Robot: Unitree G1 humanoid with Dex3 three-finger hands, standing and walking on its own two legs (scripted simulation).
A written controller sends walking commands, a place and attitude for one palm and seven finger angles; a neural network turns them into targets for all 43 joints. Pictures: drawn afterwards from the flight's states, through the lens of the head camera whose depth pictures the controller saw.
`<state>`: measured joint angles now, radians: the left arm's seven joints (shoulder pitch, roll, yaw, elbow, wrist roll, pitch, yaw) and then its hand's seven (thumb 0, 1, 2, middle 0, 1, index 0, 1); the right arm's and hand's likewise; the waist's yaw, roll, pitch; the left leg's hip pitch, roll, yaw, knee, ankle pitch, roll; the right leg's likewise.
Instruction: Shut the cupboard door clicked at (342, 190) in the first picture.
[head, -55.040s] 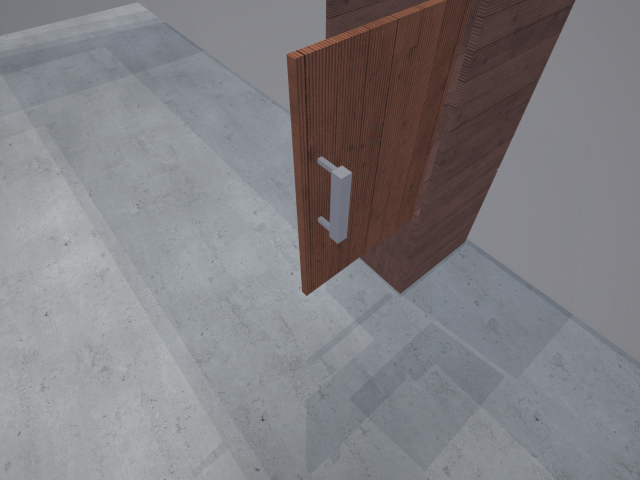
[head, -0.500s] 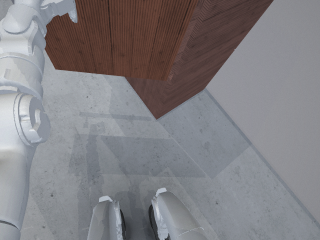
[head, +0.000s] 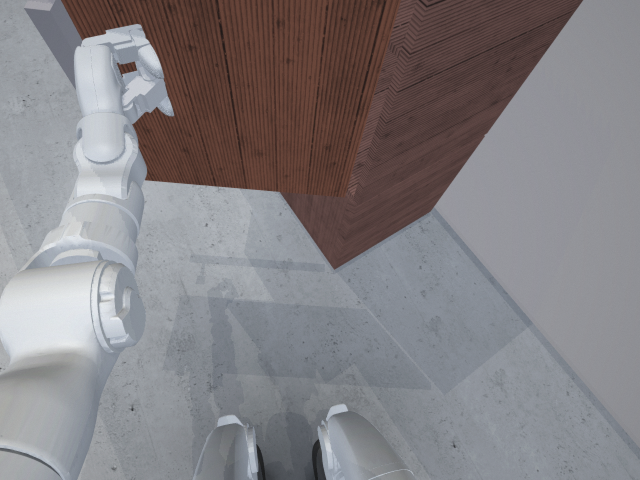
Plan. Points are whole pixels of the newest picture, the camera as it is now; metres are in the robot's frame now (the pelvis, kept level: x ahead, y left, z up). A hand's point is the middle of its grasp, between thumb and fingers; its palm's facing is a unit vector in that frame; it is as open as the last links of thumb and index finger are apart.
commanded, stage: pull the fist back off the door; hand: left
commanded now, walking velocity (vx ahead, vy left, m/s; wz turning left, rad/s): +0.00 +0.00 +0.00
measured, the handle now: (86, 56) +0.64 +0.20 +0.08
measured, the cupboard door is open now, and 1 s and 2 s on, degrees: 54 54 54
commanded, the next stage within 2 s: draw the hand back to the body in 0.42 s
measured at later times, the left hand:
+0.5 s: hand (162, 140) +0.50 +0.11 +0.08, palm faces +0.07 -1.00 -0.03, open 3.1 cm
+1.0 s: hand (44, 206) +0.39 +0.18 +0.14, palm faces +0.05 -1.00 -0.03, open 3.1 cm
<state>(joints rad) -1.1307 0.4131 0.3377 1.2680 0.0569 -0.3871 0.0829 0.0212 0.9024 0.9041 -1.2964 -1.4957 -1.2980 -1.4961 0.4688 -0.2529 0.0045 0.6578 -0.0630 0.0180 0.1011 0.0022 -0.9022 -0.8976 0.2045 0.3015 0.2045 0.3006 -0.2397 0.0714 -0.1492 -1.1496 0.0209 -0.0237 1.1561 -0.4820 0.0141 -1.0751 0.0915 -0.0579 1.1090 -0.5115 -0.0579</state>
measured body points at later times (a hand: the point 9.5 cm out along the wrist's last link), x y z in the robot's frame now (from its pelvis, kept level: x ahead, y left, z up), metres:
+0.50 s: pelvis +0.00 +0.00 +0.01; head +0.11 +0.00 +0.44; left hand +0.49 +0.16 +0.09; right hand +0.04 -0.26 -0.12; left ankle +0.02 +0.11 -0.64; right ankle +0.00 -0.09 -0.64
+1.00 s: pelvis +0.00 +0.01 +0.06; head +0.04 +0.02 +0.50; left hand +0.38 +0.23 +0.15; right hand +0.10 -0.25 -0.05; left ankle +0.02 +0.11 -0.64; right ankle +0.00 -0.09 -0.64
